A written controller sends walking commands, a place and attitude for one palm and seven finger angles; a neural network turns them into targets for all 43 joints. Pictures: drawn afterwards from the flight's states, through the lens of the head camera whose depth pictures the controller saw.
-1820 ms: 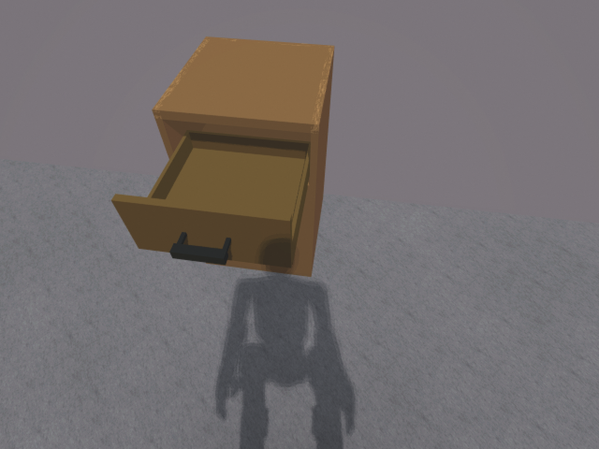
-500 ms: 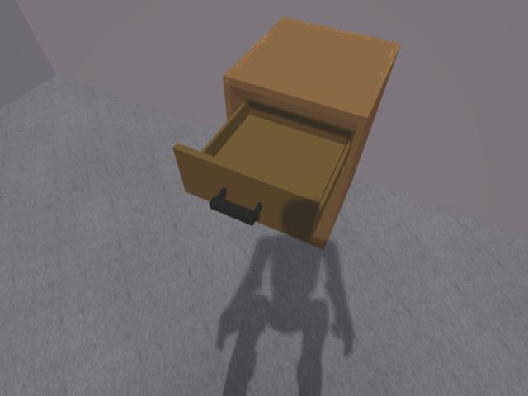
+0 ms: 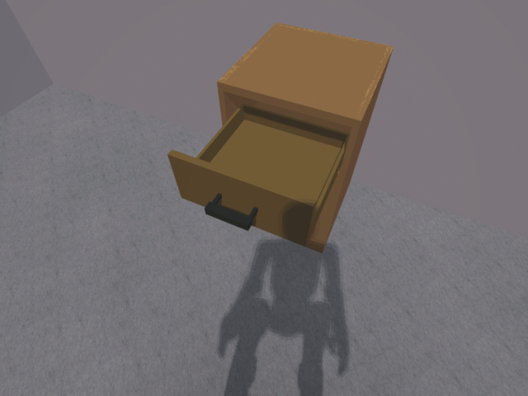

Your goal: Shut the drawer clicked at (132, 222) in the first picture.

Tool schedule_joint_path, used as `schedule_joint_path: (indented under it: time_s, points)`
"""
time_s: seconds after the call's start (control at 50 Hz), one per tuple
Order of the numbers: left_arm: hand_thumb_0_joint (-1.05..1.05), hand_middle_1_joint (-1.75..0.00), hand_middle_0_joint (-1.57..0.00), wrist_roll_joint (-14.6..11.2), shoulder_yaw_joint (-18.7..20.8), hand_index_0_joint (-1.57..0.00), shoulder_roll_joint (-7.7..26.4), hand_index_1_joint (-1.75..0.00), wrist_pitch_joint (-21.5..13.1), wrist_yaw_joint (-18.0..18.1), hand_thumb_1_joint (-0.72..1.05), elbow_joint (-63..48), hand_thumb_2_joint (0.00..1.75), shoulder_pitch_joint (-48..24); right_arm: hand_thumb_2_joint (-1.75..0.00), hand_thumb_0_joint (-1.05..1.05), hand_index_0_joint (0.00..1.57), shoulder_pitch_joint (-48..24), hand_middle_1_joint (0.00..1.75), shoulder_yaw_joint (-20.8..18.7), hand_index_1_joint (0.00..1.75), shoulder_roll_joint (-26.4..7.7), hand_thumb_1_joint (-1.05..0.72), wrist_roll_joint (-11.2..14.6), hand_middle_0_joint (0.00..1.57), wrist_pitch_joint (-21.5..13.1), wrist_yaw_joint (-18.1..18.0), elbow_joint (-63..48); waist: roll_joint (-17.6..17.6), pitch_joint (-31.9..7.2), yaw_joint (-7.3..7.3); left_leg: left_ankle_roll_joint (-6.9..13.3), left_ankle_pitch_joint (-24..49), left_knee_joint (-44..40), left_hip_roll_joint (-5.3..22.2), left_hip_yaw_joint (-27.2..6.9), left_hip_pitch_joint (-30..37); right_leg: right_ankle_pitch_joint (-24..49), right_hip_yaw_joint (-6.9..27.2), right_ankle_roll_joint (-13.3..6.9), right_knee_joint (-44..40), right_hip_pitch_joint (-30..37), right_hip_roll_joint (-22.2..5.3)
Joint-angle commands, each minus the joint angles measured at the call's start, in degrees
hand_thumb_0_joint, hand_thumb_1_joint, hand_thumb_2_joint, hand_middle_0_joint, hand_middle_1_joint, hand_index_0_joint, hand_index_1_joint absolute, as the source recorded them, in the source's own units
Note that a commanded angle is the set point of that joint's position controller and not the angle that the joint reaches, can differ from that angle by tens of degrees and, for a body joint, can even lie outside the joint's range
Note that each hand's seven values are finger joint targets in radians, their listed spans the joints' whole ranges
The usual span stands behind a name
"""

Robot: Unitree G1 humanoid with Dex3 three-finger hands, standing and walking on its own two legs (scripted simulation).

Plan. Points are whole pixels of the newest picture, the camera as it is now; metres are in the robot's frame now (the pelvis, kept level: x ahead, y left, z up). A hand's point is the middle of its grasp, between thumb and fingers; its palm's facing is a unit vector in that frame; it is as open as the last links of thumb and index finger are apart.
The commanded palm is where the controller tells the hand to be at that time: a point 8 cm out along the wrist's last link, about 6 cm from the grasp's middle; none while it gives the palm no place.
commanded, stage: look at it before walking up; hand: left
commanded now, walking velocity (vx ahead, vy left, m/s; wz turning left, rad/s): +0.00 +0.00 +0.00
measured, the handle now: (232, 209) +0.55 +0.11 -0.18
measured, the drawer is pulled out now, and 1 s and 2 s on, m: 0.30 0.30 0.30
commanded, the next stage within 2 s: turn to face it in 0.02 s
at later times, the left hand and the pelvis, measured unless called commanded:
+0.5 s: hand out of the picture +0.03 +0.18 -0.18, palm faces -0.04 -0.97 -0.26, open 7.4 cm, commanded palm none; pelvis -0.02 -0.02 -0.02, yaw -7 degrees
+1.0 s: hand out of the picture +0.13 +0.13 -0.17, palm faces -0.26 -0.94 -0.23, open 7.4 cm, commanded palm none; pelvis -0.02 -0.04 -0.01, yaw -18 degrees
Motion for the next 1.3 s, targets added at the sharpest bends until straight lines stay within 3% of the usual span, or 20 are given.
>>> schedule_joint_path:
  time_s: [0.0,0.3,0.42,0.46,0.48,0.52,0.68,0.7,0.74,0.76,0.86,0.94,0.98,1.0,1.02,1.08,1.2,1.24,1.26,1.28]
  points:
    - [0.00,-0.30,-0.20,0.2,1.1,-0.20,5.5,-0.30,-0.9,0.6,0.90,-0.9,0.90,5.0,-0.90,0.00,0.20,5.4,0.30,-1.1,0.30,-4.6,-0.90,0.3,0.20,-0.5,-0.6,-0.5,-0.4,0.1,0.10,2.6,15.2,-1.6,3.0,-0.2,0.9,16.9,2.2,-1.5,-3.9,-2.4,-4.8]
    - [0.00,-0.30,-0.20,0.8,4.6,-0.20,6.9,-0.30,1.4,-0.8,0.90,-6.1,0.90,1.6,-0.90,0.00,0.20,2.2,0.30,-4.0,0.30,-9.7,-0.90,-0.1,0.20,0.9,-1.5,-5.4,5.0,0.1,-0.59,4.0,8.2,1.4,9.0,0.5,0.3,10.5,6.1,-2.2,6.1,-12.8,-0.4]
    - [0.00,-0.30,-0.20,0.9,5.3,-0.20,6.5,-0.30,1.9,-1.9,0.90,-8.5,0.90,3.2,-0.90,0.00,0.20,-3.1,0.30,-5.0,0.30,-12.5,-0.90,-0.6,0.20,1.0,-1.3,-9.8,7.1,-1.8,2.75,6.3,8.1,3.9,12.7,0.3,-5.9,4.7,3.5,-1.8,10.0,-8.8,1.1]
    - [0.00,-0.30,-0.20,1.7,6.4,-0.20,13.5,-0.30,1.1,-1.2,0.90,-7.5,0.90,7.4,-0.90,0.00,0.20,-7.3,0.30,-4.7,0.30,-8.2,-0.90,0.2,0.20,1.5,-0.8,-12.9,-18.0,-3.1,5.16,0.2,-13.7,24.0,-0.7,8.6,-18.3,22.3,26.2,-6.7,-4.5,-0.6,-12.4]
    - [0.00,-0.30,-0.20,1.1,6.3,-0.20,13.3,-0.30,1.2,-0.5,0.90,-7.5,0.90,8.8,-0.90,0.00,0.20,-10.7,0.30,-4.8,0.30,-9.7,-0.90,0.2,0.20,1.8,-0.8,-13.9,-16.4,-1.9,6.74,0.2,-20.5,33.7,-0.5,1.3,-22.1,31.0,31.1,-11.2,-5.6,0.6,-15.3]
    - [0.00,-0.30,-0.20,1.3,6.2,-0.20,12.8,-0.30,1.3,0.0,0.90,-9.4,0.90,3.4,-0.90,0.00,0.20,-9.1,0.30,-4.7,0.30,-9.2,-0.90,0.5,0.20,1.2,-0.7,-13.4,-9.9,-3.6,3.02,0.0,-17.7,38.3,0.7,-1.7,-24.8,36.7,27.6,-14.4,-0.9,3.7,-14.0]
    - [0.00,-0.30,-0.20,1.1,6.1,-0.20,13.2,-0.30,1.4,-0.4,0.90,-12.9,0.90,-2.2,-0.90,0.00,0.20,-5.1,0.30,-3.8,0.30,-8.1,-0.90,0.9,0.20,0.4,-0.5,-13.3,-7.2,-5.4,-0.47,0.8,-2.3,5.8,-1.9,0.8,-4.1,25.7,22.9,-7.8,0.7,-5.6,-6.8]
    - [0.00,-0.30,-0.20,0.7,5.8,-0.20,12.1,-0.30,1.4,-0.6,0.90,-13.4,0.90,-2.9,-0.90,0.00,0.20,-3.3,0.30,-3.9,0.30,-9.0,-0.90,0.8,0.20,-0.1,-0.7,-12.9,-5.0,-5.6,-1.56,1.4,2.2,-0.5,0.0,-0.2,2.5,20.6,21.1,-5.6,2.5,-10.5,-4.7]
    - [0.00,-0.30,-0.20,0.2,5.0,-0.20,8.0,-0.30,1.3,-1.5,0.90,-15.2,0.90,-3.0,-0.90,0.00,0.20,-1.9,0.30,-4.8,0.30,-16.4,-0.90,-0.9,0.20,-0.6,-1.1,-14.0,14.9,-4.3,-1.97,10.8,8.3,-8.7,20.5,-21.6,4.3,-11.1,7.5,-0.1,18.4,-21.6,5.2]
    - [0.00,-0.30,-0.20,0.5,4.8,-0.20,8.5,-0.30,0.9,-1.6,0.90,-16.5,0.90,-3.6,-0.90,0.00,0.20,-3.3,0.30,-4.7,0.30,-16.9,-0.90,-1.2,0.20,-0.1,-1.0,-15.6,8.7,-2.8,-1.18,14.8,7.3,-8.9,24.3,-23.1,-2.7,-15.2,5.9,0.9,27.7,-21.1,3.2]
    - [0.00,-0.30,-0.20,0.5,4.4,-0.20,7.3,-0.30,1.7,-2.6,0.90,-15.6,0.90,-5.4,-0.90,0.00,0.20,-6.6,0.30,-3.4,0.30,-14.3,-0.90,-1.8,0.20,-0.1,-1.1,-16.1,11.4,-5.0,0.50,10.7,33.2,-1.4,14.6,-4.0,0.6,-13.3,1.4,1.5,29.5,-18.6,0.8]
    - [0.00,-0.30,-0.20,0.8,4.5,-0.20,8.6,-0.30,0.6,-2.6,0.90,-13.3,0.90,1.3,-0.90,0.00,0.20,-4.8,0.30,-4.3,0.30,-14.7,-0.90,-0.5,0.20,0.7,-0.6,-14.6,5.7,-8.8,2.65,5.0,19.2,9.1,8.2,0.9,-3.4,7.3,-1.9,0.8,0.9,-0.3,1.8]
    - [0.00,-0.30,-0.20,1.4,5.6,-0.20,17.8,-0.30,-0.5,-1.7,0.90,-11.6,0.90,5.6,-0.90,0.00,0.20,-6.8,0.30,-3.6,0.30,-9.9,-0.90,0.3,0.20,0.7,0.7,-16.6,-13.9,-6.5,4.83,0.1,-22.1,26.5,-0.7,4.9,-21.1,11.8,26.8,-10.0,-9.6,5.5,-21.0]
    - [0.00,-0.30,-0.20,1.6,5.2,-0.20,17.7,-0.30,-0.3,-1.7,0.90,-12.4,0.90,4.3,-0.90,0.00,0.20,-7.8,0.30,-3.4,0.30,-9.8,-0.90,-0.3,0.20,0.4,1.4,-16.7,-7.5,-3.0,5.06,0.8,-21.3,29.9,0.3,1.3,-21.3,5.8,25.6,-13.1,-8.8,0.5,-20.5]
    - [0.00,-0.30,-0.20,1.7,5.1,-0.20,14.7,-0.30,-0.8,-1.2,0.90,-12.1,0.90,1.9,-0.90,0.00,0.20,-7.5,0.30,-3.6,0.30,-9.5,-0.90,-0.5,0.20,0.2,1.3,-15.2,-13.2,-2.8,3.28,1.1,-16.8,32.7,0.8,0.0,-24.1,9.5,26.7,-13.1,-7.6,2.3,-16.5]
    - [0.00,-0.30,-0.20,1.6,4.6,-0.20,11.9,-0.30,-1.2,-0.7,0.90,-11.8,0.90,0.0,-0.90,0.00,0.20,-5.1,0.30,-3.4,0.30,-8.6,-0.90,-0.2,0.20,-0.4,1.8,-12.1,-10.2,-3.2,2.17,0.9,-12.6,26.9,1.6,1.3,-19.9,16.7,17.2,-11.9,-6.3,3.0,-14.8]
    - [0.00,-0.30,-0.20,1.1,5.1,-0.20,12.0,-0.30,-1.7,-1.3,0.90,-9.5,0.90,-0.4,-0.90,0.00,0.20,0.5,0.30,-2.9,0.30,-7.0,-0.90,-0.4,0.20,-1.6,2.3,-9.0,-6.6,-0.8,0.28,1.7,-2.0,4.6,-1.0,4.8,-4.9,1.7,11.7,-8.3,-5.7,-5.0,-12.7]
    - [0.00,-0.30,-0.20,1.0,4.5,-0.20,8.6,-0.30,-1.2,-1.7,0.90,-9.8,0.90,-1.0,-0.90,0.00,0.20,7.4,0.30,-3.2,0.30,-10.2,-0.90,-0.9,0.20,-2.3,1.6,-6.4,4.7,-1.4,-2.36,4.9,-0.4,-1.2,3.5,-2.6,6.7,-6.1,5.1,-4.6,5.0,-16.2,-5.4]
    - [0.00,-0.30,-0.20,1.0,3.8,-0.20,5.9,-0.30,-1.2,-2.0,0.90,-10.8,0.90,-1.5,-0.90,0.00,0.20,12.1,0.30,-4.1,0.30,-14.1,-0.90,-1.6,0.20,-2.2,1.0,-5.6,14.4,-2.1,-3.88,10.8,-2.5,-5.2,13.5,-15.9,10.5,-11.4,-2.3,-2.0,18.0,-24.0,0.4]
    - [0.00,-0.30,-0.20,1.1,3.3,-0.20,5.4,-0.30,-1.6,-1.8,0.90,-11.9,0.90,-4.3,-0.90,0.00,0.20,15.8,0.30,-4.1,0.30,-14.3,-0.90,-1.8,0.20,-1.9,0.8,-5.2,14.6,-2.2,-5.59,16.3,-4.4,-10.7,18.9,-25.0,9.5,-18.4,-3.5,-1.9,30.7,-28.2,2.0]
